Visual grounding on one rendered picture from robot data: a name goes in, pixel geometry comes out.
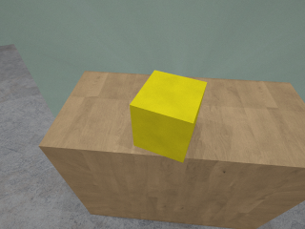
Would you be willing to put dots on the pedestal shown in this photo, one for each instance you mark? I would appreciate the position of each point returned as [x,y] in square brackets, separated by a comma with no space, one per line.
[245,163]

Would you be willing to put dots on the carton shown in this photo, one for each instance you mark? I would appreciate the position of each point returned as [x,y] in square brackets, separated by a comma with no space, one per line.
[164,114]

